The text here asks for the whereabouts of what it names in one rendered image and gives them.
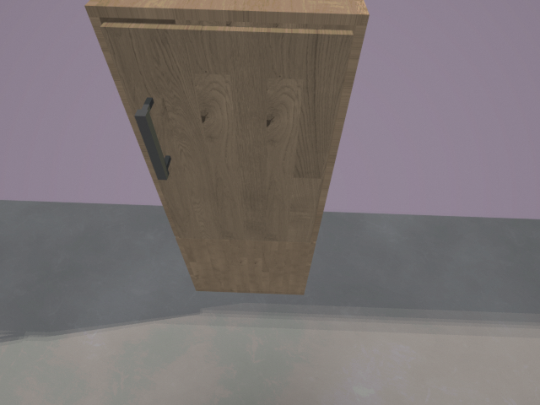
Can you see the cupboard door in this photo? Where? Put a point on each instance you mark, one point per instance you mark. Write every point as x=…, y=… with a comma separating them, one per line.
x=246, y=115

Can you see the handle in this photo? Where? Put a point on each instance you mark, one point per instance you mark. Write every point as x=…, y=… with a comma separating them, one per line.
x=146, y=127

